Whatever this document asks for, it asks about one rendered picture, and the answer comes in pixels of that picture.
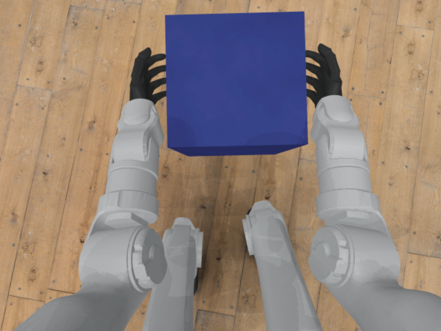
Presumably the right robot forearm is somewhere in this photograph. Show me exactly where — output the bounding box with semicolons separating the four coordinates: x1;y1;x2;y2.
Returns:
310;95;400;259

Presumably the right robot hand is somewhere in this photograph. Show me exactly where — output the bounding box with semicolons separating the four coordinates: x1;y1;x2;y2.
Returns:
305;43;342;109

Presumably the left robot forearm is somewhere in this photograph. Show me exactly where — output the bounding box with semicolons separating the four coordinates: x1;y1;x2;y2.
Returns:
79;99;164;280

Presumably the robot left shin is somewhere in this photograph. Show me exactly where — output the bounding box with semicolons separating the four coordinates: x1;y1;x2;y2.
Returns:
162;217;197;278

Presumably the left robot hand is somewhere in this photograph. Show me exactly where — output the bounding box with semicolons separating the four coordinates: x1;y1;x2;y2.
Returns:
130;48;167;105

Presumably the robot left foot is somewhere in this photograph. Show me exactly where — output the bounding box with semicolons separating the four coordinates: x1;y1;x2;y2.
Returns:
194;268;199;294

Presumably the carton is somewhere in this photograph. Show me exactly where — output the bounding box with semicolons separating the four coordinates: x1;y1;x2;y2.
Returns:
165;11;308;157

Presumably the robot left upper arm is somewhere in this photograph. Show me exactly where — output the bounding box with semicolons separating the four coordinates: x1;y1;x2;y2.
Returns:
13;225;167;331

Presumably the robot right upper arm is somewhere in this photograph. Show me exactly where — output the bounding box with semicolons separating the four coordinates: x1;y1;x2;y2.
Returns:
308;223;441;331

